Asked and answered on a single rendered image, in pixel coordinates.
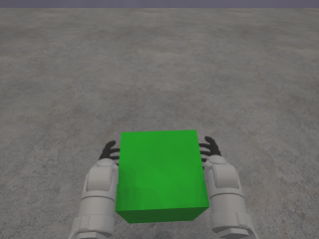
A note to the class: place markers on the right robot forearm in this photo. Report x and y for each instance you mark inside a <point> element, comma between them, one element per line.
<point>229,217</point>

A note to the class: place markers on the right robot hand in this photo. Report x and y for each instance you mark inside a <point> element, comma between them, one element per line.
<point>212,147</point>

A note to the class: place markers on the left robot hand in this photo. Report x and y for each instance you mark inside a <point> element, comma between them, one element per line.
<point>108,150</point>

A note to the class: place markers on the carton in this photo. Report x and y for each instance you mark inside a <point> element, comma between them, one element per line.
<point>161,177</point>

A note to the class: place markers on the left robot forearm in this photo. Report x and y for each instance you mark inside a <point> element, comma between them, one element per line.
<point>95,217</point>

